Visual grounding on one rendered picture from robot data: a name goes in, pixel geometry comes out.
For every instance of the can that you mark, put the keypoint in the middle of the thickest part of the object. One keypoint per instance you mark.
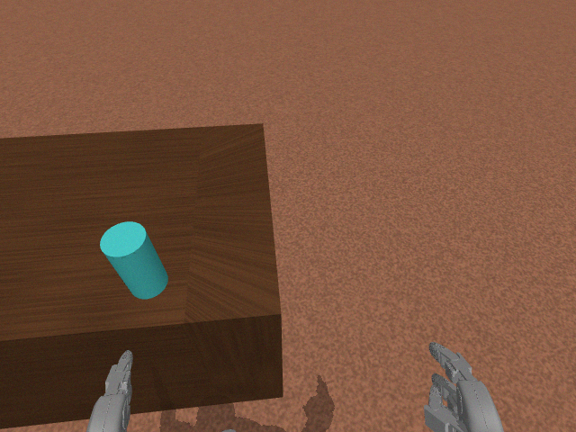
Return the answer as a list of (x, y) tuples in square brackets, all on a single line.
[(129, 249)]

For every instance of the left robot hand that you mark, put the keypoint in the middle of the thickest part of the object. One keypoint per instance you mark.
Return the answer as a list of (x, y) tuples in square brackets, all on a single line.
[(111, 412)]

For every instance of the right robot hand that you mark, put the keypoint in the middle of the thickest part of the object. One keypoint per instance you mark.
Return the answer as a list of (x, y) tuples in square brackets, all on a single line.
[(470, 407)]

